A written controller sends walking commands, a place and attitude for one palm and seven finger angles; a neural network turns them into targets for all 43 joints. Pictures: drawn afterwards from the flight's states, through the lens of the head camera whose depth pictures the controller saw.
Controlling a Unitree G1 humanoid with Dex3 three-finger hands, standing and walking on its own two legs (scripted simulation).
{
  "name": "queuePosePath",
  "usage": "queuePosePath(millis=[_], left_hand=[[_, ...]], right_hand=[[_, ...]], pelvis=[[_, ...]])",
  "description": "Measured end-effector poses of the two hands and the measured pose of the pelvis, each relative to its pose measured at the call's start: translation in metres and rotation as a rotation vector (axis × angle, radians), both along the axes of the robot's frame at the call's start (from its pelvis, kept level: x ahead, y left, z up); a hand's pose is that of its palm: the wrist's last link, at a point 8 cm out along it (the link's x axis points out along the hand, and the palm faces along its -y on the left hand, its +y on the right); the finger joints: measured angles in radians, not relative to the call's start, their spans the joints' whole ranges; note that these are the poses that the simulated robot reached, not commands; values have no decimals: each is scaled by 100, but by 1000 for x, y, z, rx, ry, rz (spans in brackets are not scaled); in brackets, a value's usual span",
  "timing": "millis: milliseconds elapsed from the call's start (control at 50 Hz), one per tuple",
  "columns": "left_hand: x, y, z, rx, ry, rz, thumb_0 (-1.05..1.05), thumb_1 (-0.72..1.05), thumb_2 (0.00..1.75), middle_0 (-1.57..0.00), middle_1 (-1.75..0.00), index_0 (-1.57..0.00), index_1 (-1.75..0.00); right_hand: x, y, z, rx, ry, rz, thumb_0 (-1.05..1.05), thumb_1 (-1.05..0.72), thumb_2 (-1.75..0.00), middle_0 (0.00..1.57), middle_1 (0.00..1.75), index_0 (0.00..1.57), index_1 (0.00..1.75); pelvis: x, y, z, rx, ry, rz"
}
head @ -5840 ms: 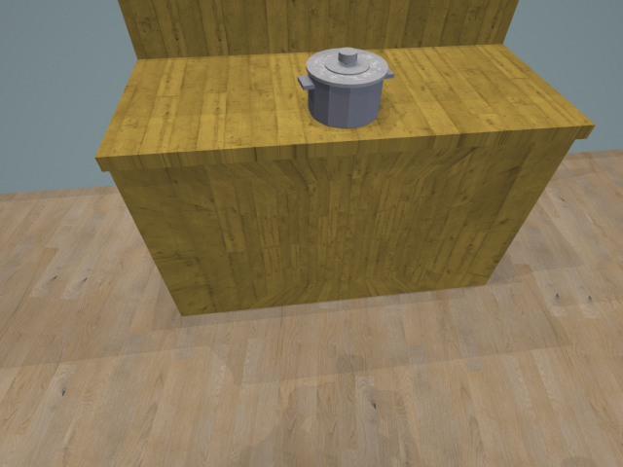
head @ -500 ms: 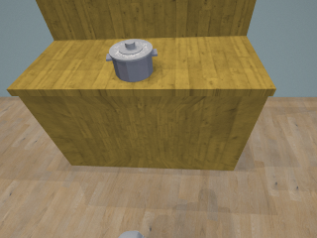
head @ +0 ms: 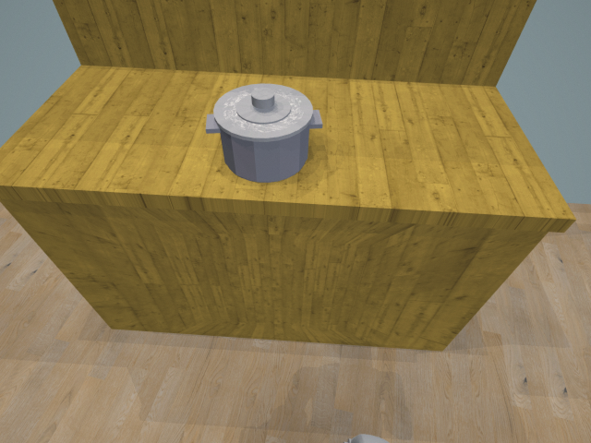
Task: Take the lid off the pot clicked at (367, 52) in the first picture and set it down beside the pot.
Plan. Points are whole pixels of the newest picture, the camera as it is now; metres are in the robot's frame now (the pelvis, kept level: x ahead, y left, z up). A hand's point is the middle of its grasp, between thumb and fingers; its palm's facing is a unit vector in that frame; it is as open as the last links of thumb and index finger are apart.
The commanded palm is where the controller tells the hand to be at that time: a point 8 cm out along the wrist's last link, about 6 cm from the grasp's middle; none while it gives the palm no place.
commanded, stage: take the last steps up to it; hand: left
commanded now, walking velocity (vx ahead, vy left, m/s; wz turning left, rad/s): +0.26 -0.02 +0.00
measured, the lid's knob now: (263, 98) +0.67 +0.12 +0.11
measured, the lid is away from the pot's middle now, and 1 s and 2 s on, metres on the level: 0.00 0.00 0.00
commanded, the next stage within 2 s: come to a stop and stand still in 0.26 s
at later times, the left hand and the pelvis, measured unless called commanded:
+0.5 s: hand (204, 411) +0.19 +0.16 -0.16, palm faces +0.05 -0.97 -0.22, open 7.2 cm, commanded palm none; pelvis +0.16 -0.02 +0.01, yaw +0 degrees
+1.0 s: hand (208, 416) +0.19 +0.16 -0.17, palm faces +0.03 -0.96 -0.28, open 7.3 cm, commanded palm none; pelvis +0.15 -0.04 -0.01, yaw -1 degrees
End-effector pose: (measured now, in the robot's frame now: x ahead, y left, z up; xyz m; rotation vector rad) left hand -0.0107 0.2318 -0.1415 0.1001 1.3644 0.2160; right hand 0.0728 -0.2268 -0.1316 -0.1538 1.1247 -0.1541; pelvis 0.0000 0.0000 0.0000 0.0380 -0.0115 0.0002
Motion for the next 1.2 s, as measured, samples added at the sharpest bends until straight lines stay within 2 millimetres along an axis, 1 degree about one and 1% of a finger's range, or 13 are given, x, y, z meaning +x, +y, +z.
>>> queuePosePath(millis=[80, 160, 220, 280, 380, 480, 580, 640, 740, 840, 920, 1060, 1200], left_hand=[[84, 8, 16, 32, -151, -49, 0, 92, 90, -20, -29, -20, -30], [152, 2, 27, 52, -237, -103, 0, 92, 90, -20, -29, -20, -30], [194, -9, 26, 66, -277, -142, 0, 92, 90, -20, -29, -20, -30], [215, -21, 21, 67, -295, -146, 0, 91, 90, -20, -29, -20, -30], [207, -32, 20, 43, -194, -94, 0, 92, 90, -20, -29, -20, -30], [197, -23, 16, 40, -82, -64, -1, 95, 90, -21, -30, -21, -30], [194, -11, -6, 8, -2, -35, 0, 93, 90, -21, -30, -21, -30], [197, -5, -13, 6, 23, -24, 0, 92, 90, -21, -30, -20, -30], [203, 0, -6, 27, 20, -29, 0, 92, 90, -20, -29, -20, -30], [205, -5, 3, 63, -14, -46, 0, 92, 90, -20, -29, -20, -30], [198, -15, 2, 105, -53, -90, 0, 91, 90, -20, -29, -20, -30], [190, -36, -1, 66, -117, -109, 0, 91, 90, -20, -29, -20, -30], [190, -43, -6, 11, -151, -110, 0, 91, 90, -21, -30, -21, -30]], right_hand=[[-8, -6, -4, 8, 89, -17, -2, -94, -90, 20, 30, 20, 30], [-16, -12, -14, 33, 185, -48, -1, -92, -90, 20, 30, 20, 30], [-17, -19, -25, 53, 253, -73, 0, -91, -90, 20, 30, 20, 30], [-9, -26, -34, 60, 311, -78, 0, -91, -90, 20, 30, 20, 30], [40, -32, -21, 46, 281, -71, 1, -91, -90, 20, 30, 20, 30], [99, -24, -10, 32, 203, -49, 1, -91, -90, 19, 30, 20, 30], [147, -13, -13, -10, 146, -31, 1, -93, -90, 20, 30, 20, 30], [168, -5, -8, -22, 125, -13, 1, -93, -90, 20, 30, 20, 30], [187, -2, -3, -20, 83, 9, 0, -92, -90, 20, 30, 20, 30], [189, -16, -7, 4, 49, 10, 0, -91, -90, 20, 30, 21, 30], [181, -38, -19, 19, 13, -15, 0, -90, -90, 20, 30, 21, 30], [145, -58, -8, -16, 13, -57, 0, -91, -90, 20, 30, 20, 30], [97, -48, -3, -27, 94, -34, 0, -91, -90, 20, 30, 20, 30]], pelvis=[[26, 0, 4, 8, 6, 2], [56, -8, 2, 12, 6, 5], [82, -20, -5, 14, 1, 8], [102, -27, -12, -8, -6, 11], [132, -29, 1, -29, 1, 9], [158, -23, 6, -31, 7, 2], [180, -7, -5, -60, -12, -7], [184, -5, -6, -36, -14, -12], [177, -8, -2, -38, 3, -9], [165, -21, -3, -31, 13, -11], [155, -34, -13, -29, -4, -30], [145, -40, -12, -36, -38, -15], [132, -39, -7, -50, -43, -7]])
